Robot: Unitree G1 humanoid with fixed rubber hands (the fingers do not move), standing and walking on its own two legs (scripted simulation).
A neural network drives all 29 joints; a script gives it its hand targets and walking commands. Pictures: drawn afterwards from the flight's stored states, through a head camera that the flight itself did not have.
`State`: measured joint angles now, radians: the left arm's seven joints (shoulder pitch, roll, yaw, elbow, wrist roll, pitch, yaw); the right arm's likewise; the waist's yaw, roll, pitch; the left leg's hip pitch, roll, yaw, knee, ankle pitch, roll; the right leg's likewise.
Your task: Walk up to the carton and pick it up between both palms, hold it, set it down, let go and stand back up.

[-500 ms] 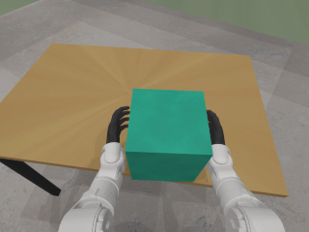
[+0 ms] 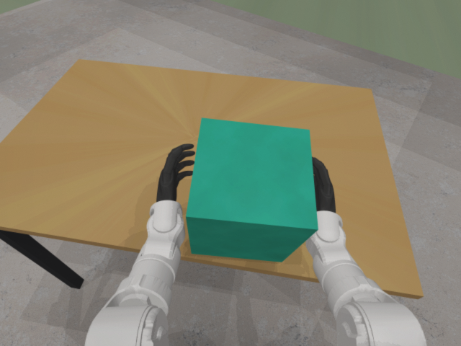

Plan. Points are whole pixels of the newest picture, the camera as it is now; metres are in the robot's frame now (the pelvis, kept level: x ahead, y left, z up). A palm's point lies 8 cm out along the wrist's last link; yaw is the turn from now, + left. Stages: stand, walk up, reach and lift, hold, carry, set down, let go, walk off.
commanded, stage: reach and lift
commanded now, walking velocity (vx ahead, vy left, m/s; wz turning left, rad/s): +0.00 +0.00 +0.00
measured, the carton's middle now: (245, 196) +0.38 -0.04 +0.02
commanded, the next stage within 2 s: hold in 1.62 s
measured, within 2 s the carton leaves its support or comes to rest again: neither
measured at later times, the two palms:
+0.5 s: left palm (137, 167) +0.37 +0.14 +0.14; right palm (316, 171) +0.35 -0.14 +0.12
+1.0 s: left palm (137, 158) +0.36 +0.13 +0.17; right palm (323, 173) +0.34 -0.15 +0.13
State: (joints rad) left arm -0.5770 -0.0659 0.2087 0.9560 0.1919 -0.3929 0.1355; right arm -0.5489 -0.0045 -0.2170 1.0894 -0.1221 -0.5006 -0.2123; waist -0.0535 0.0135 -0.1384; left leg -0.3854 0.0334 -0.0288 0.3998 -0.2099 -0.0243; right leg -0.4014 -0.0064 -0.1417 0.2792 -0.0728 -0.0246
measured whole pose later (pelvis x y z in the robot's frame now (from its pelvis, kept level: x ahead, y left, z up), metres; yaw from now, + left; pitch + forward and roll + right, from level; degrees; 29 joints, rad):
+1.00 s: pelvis -0.02 +0.02 +0.00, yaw -1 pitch -5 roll -1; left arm -0.61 -0.09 0.22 0.24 0.29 0.55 0.06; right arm -0.60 0.00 -0.11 0.55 0.08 0.28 -0.19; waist -0.07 -0.03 0.05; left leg -0.07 0.02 0.00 0.39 -0.22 0.00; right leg -0.09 -0.02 -0.11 0.26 -0.07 0.00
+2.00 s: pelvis -0.02 +0.02 +0.00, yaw +0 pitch -10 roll -2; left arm -0.58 -0.08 0.26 0.03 0.34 0.73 0.00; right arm -0.63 0.01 -0.04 0.46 0.15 0.38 -0.23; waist -0.05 -0.03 0.08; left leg 0.02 0.02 -0.02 0.40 -0.24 0.00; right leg 0.01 -0.02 -0.13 0.26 -0.09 0.00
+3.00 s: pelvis -0.02 +0.01 +0.00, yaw +1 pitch -10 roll -1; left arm -0.62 -0.08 0.27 0.06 0.37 0.71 -0.03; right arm -0.63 0.01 -0.03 0.48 0.15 0.33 -0.24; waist -0.07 -0.04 0.09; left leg 0.02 0.02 -0.03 0.39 -0.23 -0.01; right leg 0.00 -0.01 -0.14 0.26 -0.09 -0.01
